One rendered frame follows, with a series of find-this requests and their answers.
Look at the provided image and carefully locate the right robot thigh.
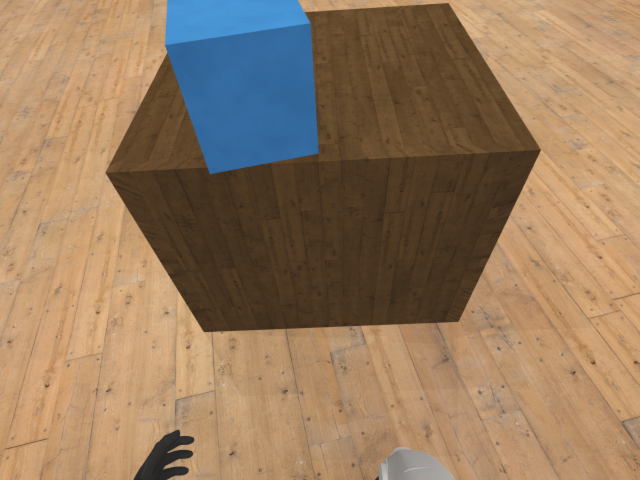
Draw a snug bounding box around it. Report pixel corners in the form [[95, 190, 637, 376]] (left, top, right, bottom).
[[379, 450, 455, 480]]

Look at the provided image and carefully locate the robot left hand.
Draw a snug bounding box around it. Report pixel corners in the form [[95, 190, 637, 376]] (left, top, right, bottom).
[[133, 430, 194, 480]]

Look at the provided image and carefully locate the carton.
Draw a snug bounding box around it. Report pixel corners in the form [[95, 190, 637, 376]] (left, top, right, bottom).
[[165, 0, 319, 174]]

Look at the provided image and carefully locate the pedestal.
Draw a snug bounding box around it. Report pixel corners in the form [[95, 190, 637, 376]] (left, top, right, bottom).
[[105, 3, 541, 332]]

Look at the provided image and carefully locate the robot right shin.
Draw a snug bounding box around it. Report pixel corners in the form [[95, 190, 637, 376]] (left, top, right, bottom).
[[390, 447, 410, 456]]

